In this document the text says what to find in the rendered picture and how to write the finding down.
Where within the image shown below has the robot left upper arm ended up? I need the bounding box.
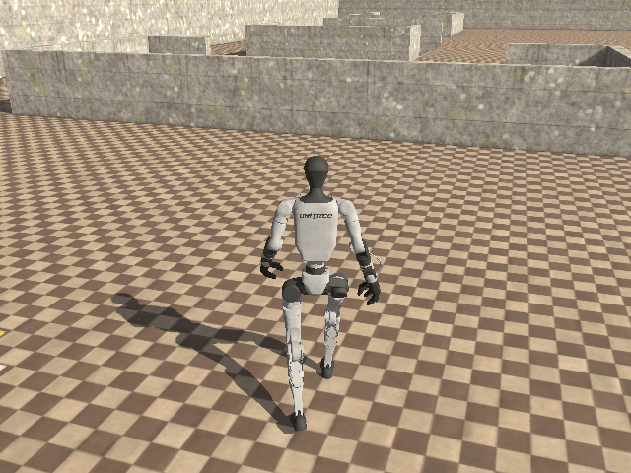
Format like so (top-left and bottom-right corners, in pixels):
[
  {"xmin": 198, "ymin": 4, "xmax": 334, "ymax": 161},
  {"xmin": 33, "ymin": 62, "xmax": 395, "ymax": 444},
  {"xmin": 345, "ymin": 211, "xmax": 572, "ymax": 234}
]
[{"xmin": 267, "ymin": 198, "xmax": 296, "ymax": 251}]

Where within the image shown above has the left robot forearm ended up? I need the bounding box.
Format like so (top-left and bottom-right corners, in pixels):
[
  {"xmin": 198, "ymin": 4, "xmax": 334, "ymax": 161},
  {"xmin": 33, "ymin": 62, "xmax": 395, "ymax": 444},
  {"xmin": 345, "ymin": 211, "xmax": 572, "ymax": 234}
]
[{"xmin": 260, "ymin": 237, "xmax": 277, "ymax": 267}]

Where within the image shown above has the robot right hand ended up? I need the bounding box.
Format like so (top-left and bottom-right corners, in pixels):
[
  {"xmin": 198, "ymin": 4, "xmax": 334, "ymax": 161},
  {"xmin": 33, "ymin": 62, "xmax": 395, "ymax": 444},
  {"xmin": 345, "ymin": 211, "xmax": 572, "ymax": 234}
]
[{"xmin": 357, "ymin": 280, "xmax": 381, "ymax": 305}]

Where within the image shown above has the robot left thigh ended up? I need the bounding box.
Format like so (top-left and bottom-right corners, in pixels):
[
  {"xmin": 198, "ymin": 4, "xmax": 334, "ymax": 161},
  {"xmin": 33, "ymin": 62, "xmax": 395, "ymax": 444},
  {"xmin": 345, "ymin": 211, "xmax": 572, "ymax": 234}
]
[{"xmin": 282, "ymin": 277, "xmax": 305, "ymax": 362}]

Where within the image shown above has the right robot forearm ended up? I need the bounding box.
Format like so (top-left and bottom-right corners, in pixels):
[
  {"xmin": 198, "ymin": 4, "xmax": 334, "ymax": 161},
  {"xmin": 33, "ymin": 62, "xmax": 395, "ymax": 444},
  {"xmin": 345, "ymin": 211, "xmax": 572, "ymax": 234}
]
[{"xmin": 356, "ymin": 239, "xmax": 378, "ymax": 283}]

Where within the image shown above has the robot right upper arm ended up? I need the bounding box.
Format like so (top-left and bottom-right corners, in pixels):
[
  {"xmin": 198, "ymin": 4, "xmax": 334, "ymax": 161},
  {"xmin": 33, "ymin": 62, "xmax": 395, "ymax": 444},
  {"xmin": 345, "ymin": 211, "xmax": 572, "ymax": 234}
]
[{"xmin": 336, "ymin": 198, "xmax": 365, "ymax": 254}]

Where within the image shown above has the robot left foot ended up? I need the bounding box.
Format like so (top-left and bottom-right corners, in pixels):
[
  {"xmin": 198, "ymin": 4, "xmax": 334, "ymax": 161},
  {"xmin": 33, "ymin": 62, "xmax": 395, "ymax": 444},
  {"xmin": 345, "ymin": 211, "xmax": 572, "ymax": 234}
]
[{"xmin": 290, "ymin": 411, "xmax": 307, "ymax": 431}]

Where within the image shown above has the robot left hand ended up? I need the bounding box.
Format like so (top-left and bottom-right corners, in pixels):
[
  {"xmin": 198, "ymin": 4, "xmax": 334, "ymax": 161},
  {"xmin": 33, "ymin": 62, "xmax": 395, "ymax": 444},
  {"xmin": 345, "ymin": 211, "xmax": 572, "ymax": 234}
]
[{"xmin": 260, "ymin": 262, "xmax": 283, "ymax": 279}]

